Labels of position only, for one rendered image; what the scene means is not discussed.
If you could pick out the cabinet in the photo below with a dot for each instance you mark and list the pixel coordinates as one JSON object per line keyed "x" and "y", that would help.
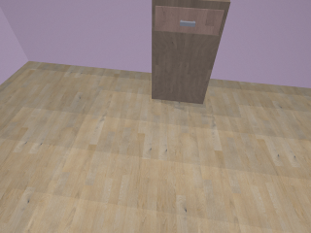
{"x": 182, "y": 62}

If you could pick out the drawer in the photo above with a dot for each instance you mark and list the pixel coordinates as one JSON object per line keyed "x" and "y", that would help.
{"x": 207, "y": 21}

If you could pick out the handle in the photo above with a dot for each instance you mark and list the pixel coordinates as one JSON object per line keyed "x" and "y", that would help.
{"x": 187, "y": 23}

